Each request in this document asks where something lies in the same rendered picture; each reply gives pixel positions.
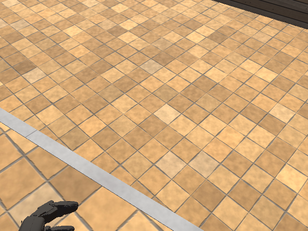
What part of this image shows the robot left hand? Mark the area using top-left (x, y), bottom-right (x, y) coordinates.
top-left (18, 200), bottom-right (79, 231)

